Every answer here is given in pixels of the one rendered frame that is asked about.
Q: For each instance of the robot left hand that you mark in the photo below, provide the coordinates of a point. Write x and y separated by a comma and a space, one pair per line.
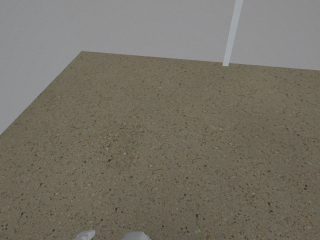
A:
87, 235

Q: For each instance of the panel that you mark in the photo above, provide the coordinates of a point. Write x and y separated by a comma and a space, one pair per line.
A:
232, 31

